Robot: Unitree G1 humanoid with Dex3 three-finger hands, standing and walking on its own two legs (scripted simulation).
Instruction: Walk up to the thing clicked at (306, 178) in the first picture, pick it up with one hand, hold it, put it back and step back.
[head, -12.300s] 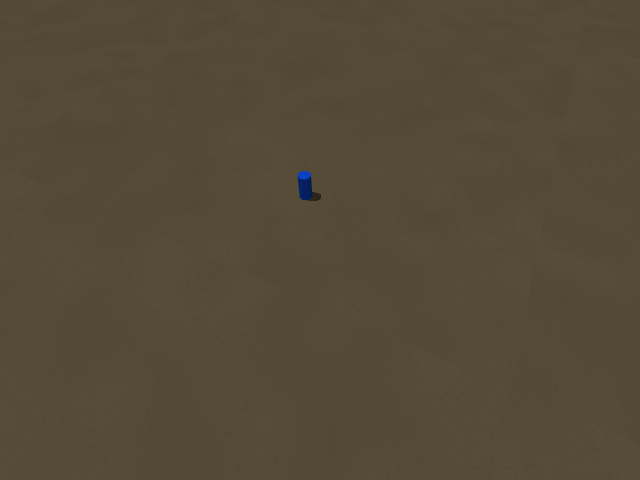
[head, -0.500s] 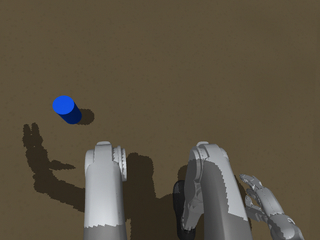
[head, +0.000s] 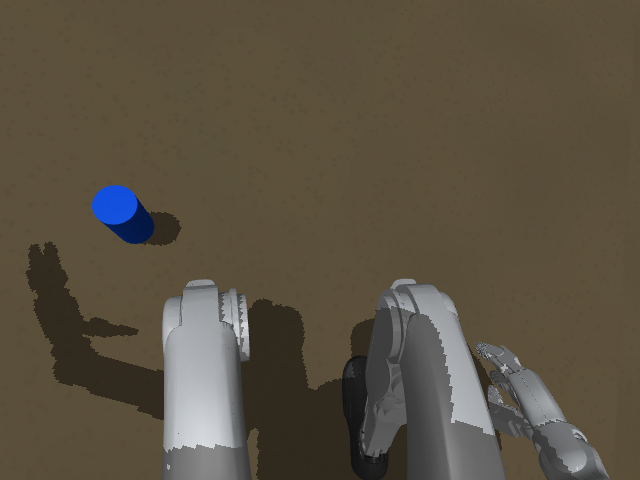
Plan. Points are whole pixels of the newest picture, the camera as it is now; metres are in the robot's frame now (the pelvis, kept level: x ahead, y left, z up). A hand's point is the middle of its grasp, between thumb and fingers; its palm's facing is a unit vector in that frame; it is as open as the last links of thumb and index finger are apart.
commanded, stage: approach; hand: left
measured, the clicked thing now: (126, 217) +0.45 +0.32 -0.29
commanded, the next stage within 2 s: close in in 0.42 s
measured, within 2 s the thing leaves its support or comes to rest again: leaves its support in 1.94 s
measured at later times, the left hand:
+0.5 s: hand (21, 245) +0.37 +0.41 -0.19, palm faces +0.38 -0.92 +0.00, open 17.4 cm
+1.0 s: hand (95, 236) +0.40 +0.34 -0.25, palm faces +0.41 -0.91 -0.03, open 17.4 cm
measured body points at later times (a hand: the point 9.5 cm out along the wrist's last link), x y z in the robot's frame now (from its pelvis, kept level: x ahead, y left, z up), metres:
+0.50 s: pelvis -0.01 +0.01 -0.06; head +0.23 +0.16 +0.29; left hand +0.34 +0.46 -0.19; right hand +0.19 -0.26 -0.11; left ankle +0.08 +0.13 -0.32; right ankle +0.10 -0.12 -0.32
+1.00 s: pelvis -0.02 +0.02 -0.08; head +0.21 +0.19 +0.26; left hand +0.37 +0.39 -0.24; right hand +0.14 -0.24 -0.10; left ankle +0.08 +0.13 -0.32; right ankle +0.10 -0.12 -0.32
